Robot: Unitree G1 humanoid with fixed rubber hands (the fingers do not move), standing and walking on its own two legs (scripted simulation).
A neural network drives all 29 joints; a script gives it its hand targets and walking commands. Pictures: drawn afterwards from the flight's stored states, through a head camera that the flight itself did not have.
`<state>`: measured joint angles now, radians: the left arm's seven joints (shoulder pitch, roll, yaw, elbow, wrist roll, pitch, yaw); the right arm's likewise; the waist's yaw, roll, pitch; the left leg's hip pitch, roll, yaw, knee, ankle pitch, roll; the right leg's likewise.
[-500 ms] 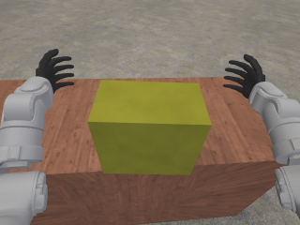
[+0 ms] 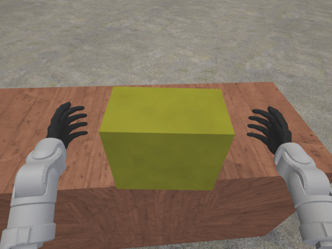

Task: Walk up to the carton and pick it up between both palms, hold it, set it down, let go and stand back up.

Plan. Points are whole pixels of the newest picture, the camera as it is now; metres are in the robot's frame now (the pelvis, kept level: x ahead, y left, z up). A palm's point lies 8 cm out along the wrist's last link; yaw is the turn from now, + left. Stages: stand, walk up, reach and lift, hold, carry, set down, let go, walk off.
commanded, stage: set down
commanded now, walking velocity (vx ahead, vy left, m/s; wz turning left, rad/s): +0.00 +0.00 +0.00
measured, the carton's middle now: (166, 141) +0.40 +0.01 +0.04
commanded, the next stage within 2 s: let go in 1.92 s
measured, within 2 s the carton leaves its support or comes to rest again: neither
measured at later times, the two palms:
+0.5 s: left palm (58, 181) +0.26 +0.25 +0.07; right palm (272, 181) +0.26 -0.23 +0.07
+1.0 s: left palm (62, 220) +0.20 +0.24 +0.01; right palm (267, 212) +0.21 -0.23 +0.01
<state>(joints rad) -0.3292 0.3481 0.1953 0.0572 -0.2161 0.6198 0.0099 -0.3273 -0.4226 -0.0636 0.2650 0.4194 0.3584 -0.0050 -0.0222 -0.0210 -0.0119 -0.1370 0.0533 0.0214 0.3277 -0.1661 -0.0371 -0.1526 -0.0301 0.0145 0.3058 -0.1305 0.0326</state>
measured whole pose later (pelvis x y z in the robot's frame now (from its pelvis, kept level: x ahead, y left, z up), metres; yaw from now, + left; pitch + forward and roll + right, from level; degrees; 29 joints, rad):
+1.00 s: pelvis +0.03 +0.01 +0.00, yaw +0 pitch -5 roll -1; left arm 0.33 0.26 0.00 0.12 -0.20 -0.06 0.01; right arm 0.36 -0.24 -0.06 0.15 0.22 -0.13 0.01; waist 0.05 0.01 0.08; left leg -0.03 0.05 0.03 0.33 -0.22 -0.04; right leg -0.03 -0.03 0.02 0.29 -0.18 0.03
